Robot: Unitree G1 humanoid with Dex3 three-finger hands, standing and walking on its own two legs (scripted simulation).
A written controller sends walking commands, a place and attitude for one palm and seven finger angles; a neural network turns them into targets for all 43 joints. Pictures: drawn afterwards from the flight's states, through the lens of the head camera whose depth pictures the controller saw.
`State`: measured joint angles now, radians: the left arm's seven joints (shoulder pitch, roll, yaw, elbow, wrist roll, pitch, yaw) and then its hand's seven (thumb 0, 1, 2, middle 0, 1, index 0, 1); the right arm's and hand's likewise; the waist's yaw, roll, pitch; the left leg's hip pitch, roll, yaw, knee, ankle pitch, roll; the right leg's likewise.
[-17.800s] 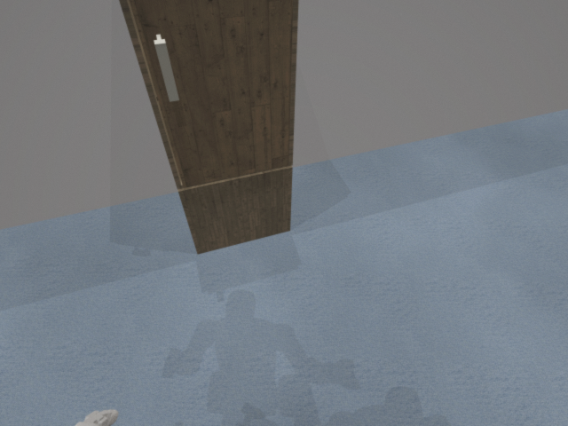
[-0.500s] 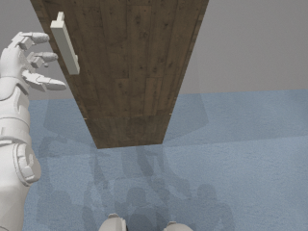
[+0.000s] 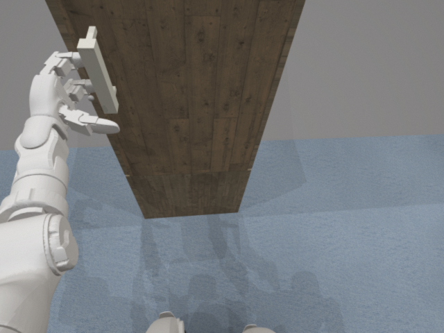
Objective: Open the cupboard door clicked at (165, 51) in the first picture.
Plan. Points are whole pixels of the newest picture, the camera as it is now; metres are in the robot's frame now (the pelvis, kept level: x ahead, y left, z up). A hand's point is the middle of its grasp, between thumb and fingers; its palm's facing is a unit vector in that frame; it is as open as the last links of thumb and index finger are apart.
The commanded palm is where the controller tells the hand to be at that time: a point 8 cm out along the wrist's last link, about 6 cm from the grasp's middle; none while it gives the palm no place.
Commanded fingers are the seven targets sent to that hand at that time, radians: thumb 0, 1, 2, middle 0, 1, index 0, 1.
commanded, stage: slide the fingers in behind the handle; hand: left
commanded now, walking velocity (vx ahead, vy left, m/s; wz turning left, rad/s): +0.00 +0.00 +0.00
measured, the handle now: (102, 72) +0.56 +0.19 +0.12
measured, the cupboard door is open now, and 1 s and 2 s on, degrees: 0 2 15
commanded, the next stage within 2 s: close the thumb around the handle in 0.64 s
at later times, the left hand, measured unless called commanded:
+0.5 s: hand (111, 97) +0.50 +0.17 +0.12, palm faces +0.03 -1.00 +0.04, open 14.0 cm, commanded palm +0.48 +0.23 +0.12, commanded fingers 0.00 -0.50 0.30 -0.30 -1.20 -0.30 -1.20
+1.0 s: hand (110, 100) +0.49 +0.17 +0.12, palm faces +0.03 -1.00 +0.01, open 12.1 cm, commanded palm +0.47 +0.22 +0.12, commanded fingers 0.00 0.28 0.64 -0.36 -1.28 -0.36 -1.28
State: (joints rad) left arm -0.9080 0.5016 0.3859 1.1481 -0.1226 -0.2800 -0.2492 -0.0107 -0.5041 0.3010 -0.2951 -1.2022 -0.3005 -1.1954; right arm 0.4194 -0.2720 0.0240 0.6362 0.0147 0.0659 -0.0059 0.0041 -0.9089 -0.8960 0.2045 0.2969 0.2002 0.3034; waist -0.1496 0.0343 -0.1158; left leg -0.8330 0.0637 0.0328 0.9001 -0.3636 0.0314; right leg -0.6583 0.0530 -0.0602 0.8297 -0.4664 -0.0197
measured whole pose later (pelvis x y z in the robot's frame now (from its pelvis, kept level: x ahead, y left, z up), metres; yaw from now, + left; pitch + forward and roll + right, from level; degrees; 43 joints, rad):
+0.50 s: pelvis +0.00 -0.01 +0.00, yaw +0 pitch +17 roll -3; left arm -0.96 0.47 0.37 1.19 -0.11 -0.29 -0.20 -0.01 -0.50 0.30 -0.28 -1.20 -0.29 -1.19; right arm 0.41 -0.28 0.02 0.65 0.01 0.04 -0.01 0.00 -0.91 -0.90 0.20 0.30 0.20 0.30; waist -0.16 0.04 -0.10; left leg -0.85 0.06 0.02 0.90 -0.35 0.02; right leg -0.68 0.05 -0.07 0.84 -0.47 -0.03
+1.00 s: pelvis +0.00 -0.01 +0.00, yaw +1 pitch +16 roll -3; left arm -0.93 0.44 0.33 1.16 -0.11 -0.30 -0.18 -0.01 -0.21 0.43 -0.31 -1.23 -0.32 -1.23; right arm 0.39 -0.27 0.01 0.65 0.01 0.05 0.00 0.00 -0.91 -0.90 0.20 0.30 0.20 0.30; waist -0.14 0.04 -0.10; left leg -0.82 0.06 0.02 0.88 -0.35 0.02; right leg -0.65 0.05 -0.07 0.83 -0.47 -0.03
